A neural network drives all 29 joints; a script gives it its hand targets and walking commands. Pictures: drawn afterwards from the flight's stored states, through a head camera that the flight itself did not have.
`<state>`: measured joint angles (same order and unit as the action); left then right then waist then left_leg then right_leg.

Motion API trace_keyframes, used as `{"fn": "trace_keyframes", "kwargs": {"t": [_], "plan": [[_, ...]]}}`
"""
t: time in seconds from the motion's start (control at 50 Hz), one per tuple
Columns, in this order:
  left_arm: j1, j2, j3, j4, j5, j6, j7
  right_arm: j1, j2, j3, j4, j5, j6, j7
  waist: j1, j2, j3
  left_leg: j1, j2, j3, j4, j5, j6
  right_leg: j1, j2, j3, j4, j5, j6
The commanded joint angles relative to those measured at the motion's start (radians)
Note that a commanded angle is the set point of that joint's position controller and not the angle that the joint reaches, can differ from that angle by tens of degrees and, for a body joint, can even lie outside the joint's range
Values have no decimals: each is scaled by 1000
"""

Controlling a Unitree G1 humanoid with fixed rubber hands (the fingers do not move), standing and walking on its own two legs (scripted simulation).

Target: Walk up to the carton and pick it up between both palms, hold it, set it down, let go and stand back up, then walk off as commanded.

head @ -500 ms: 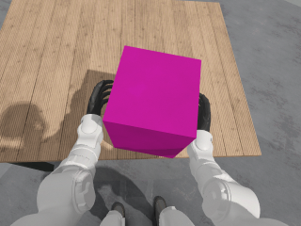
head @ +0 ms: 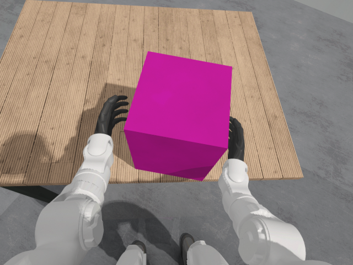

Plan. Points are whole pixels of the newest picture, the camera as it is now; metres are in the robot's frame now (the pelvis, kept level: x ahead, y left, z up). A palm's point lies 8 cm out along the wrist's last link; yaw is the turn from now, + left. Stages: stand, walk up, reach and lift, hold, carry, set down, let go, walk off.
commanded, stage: set down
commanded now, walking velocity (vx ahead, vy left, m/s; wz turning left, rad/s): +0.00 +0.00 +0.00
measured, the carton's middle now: (178, 123) +0.45 -0.03 -0.04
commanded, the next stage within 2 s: none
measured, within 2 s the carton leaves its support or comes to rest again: neither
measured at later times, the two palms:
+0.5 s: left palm (100, 152) +0.37 +0.16 -0.04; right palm (236, 184) +0.28 -0.16 -0.05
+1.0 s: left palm (90, 174) +0.32 +0.17 -0.02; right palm (246, 206) +0.23 -0.17 -0.03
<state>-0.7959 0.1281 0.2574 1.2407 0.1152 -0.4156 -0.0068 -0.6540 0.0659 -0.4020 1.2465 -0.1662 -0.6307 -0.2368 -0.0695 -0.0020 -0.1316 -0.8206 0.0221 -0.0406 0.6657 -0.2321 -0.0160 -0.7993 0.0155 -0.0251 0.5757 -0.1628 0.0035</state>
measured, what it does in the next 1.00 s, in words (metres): stands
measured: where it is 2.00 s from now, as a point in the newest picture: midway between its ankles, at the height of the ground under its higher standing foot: outside the picture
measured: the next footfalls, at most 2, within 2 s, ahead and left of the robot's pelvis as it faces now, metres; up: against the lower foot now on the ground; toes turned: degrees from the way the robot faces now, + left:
none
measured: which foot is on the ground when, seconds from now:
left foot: down 0.00-1.00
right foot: down 0.00-1.00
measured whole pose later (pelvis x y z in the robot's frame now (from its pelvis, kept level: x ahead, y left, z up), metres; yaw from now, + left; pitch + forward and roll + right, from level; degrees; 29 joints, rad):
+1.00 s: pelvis -0.02 +0.00 +0.01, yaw +0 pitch +12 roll -2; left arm -0.44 0.13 0.16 1.13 -0.02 -0.40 -0.09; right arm -0.18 0.07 -0.10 1.05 -0.06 -0.69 -0.27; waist -0.07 0.00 -0.15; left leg -0.65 0.02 -0.04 0.67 -0.23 -0.02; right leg -0.63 0.02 -0.03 0.57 -0.16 0.00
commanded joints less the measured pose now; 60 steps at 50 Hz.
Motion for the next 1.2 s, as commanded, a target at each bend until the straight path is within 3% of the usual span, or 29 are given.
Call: {"fn": "trace_keyframes", "kwargs": {"t": [0.0,0.22,0.56,0.76,0.98,1.18], "plan": [[-209,225,-113,6,-78,-23,-17,-174,-102,142,-4,148,-24,-20,-36,56,-720,271,-35,60,16,162,-51,392,33,-5,2,257,39],[-108,208,-114,-71,-92,-30,-42,-51,-60,219,-153,179,-90,-33,-5,51,-701,321,-42,69,15,210,-49,443,37,-6,-16,284,41],[73,201,-152,-306,-135,-63,-71,204,-20,351,-308,218,-162,-51,15,75,-637,420,-39,69,14,229,-63,432,43,-11,-41,245,31],[178,221,-178,-375,-166,-49,-89,320,-5,415,-404,240,-138,-55,36,57,-511,407,-34,67,-31,91,-40,465,38,3,-61,95,26],[230,263,-211,-411,-228,6,-99,366,-12,419,-482,257,-42,-66,40,14,-289,401,-21,73,-122,-164,-1,545,20,27,-101,-171,19],[369,318,-227,-529,-288,72,-125,484,1,444,-627,269,50,-69,54,11,-93,427,16,61,-208,-276,25,679,10,46,-102,-227,20]]}}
